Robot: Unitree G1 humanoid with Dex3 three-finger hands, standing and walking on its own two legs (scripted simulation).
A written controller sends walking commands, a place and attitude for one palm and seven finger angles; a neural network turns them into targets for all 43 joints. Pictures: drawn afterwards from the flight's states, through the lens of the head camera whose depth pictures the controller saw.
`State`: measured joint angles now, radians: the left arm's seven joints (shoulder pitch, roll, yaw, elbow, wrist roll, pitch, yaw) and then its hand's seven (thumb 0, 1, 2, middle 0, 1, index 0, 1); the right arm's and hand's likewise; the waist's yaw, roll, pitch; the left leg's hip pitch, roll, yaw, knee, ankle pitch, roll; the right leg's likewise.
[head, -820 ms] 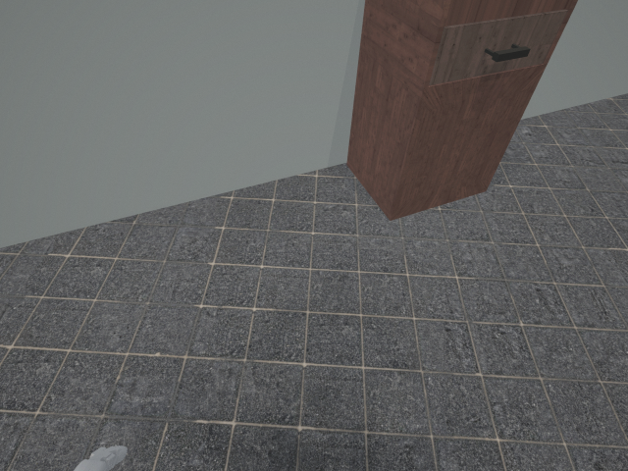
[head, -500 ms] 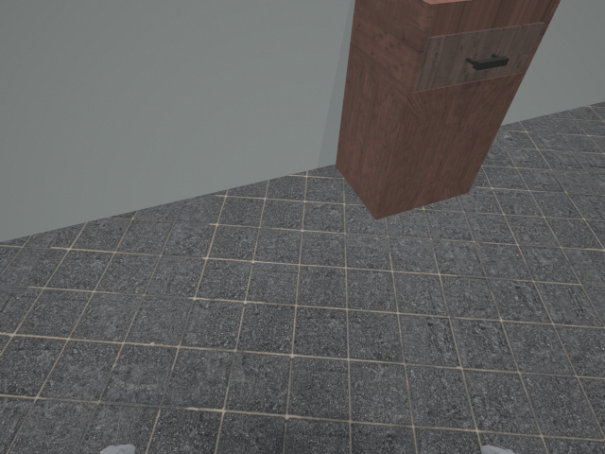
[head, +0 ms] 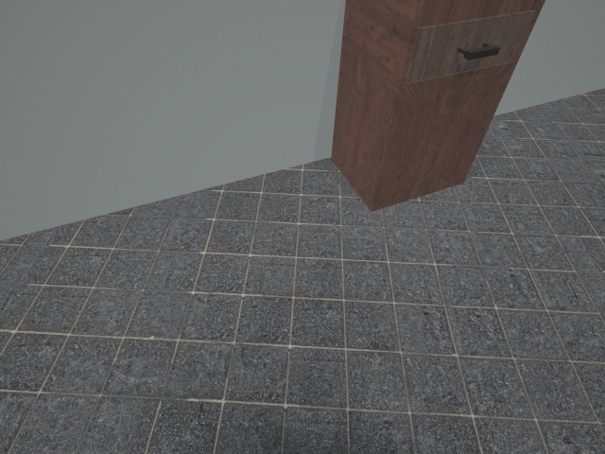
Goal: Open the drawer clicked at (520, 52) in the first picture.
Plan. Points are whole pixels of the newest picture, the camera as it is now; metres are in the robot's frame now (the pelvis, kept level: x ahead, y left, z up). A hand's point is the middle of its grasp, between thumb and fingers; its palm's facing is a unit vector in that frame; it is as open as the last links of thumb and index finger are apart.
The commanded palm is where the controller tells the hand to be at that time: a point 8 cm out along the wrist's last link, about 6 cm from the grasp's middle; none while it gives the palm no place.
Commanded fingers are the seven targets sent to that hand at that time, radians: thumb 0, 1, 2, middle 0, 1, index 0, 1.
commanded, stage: stand and wait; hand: left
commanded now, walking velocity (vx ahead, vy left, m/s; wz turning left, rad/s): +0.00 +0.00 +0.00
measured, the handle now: (477, 50) +1.41 -0.55 -0.04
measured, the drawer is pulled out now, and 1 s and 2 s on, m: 0.00 0.00 0.00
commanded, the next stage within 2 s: look at it before walking up in 0.08 s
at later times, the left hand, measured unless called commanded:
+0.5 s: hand out of the picture +0.08 +0.24 -0.16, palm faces -0.03 -0.95 -0.33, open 7.4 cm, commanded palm none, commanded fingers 0.00 0.90 0.90 -0.20 -0.30 -0.20 -0.30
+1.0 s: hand out of the picture +0.07 +0.24 -0.16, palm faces -0.06 -0.95 -0.32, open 7.4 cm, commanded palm none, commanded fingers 0.00 0.90 0.90 -0.20 -0.30 -0.20 -0.30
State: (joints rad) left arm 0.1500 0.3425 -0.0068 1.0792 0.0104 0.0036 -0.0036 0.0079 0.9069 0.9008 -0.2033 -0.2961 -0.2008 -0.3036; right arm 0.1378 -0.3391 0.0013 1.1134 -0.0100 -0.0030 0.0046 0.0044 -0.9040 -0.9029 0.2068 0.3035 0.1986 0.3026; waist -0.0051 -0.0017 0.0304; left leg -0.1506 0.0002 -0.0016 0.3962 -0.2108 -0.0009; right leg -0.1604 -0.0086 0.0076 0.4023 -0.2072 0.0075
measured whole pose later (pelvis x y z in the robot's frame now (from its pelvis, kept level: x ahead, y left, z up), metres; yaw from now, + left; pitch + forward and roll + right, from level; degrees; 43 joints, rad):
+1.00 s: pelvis +0.00 +0.00 +0.00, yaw -3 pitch -1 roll +0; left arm 0.17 0.32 0.01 1.05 0.01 0.03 0.00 0.01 0.91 0.90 -0.20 -0.30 -0.20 -0.30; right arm 0.11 -0.31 -0.01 1.07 -0.01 0.01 -0.02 0.00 -0.90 -0.90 0.21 0.30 0.20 0.30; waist 0.01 -0.01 0.04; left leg -0.17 0.02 0.05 0.43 -0.24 -0.01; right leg -0.21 0.01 0.05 0.45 -0.22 0.00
